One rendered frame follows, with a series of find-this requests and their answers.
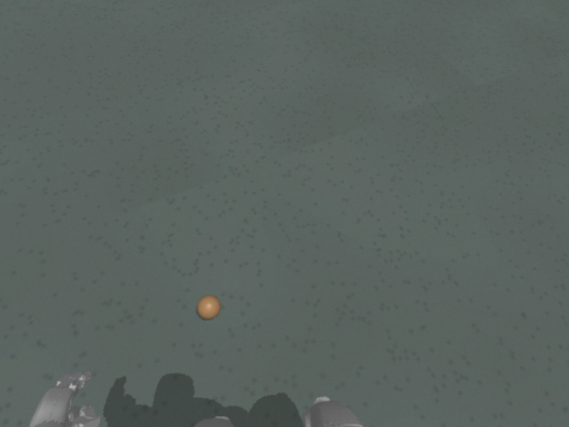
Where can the ball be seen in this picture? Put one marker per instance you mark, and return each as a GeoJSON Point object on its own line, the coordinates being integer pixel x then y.
{"type": "Point", "coordinates": [208, 307]}

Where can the left robot hand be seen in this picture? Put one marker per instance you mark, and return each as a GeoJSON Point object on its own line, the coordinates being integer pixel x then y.
{"type": "Point", "coordinates": [55, 405]}

